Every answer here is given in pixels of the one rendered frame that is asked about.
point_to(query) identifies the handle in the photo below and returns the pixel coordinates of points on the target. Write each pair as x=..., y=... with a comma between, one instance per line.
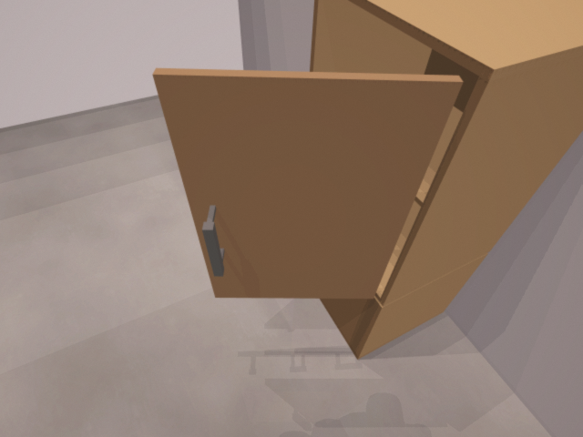
x=211, y=239

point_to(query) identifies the cupboard door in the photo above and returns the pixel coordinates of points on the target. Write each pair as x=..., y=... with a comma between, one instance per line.
x=313, y=174

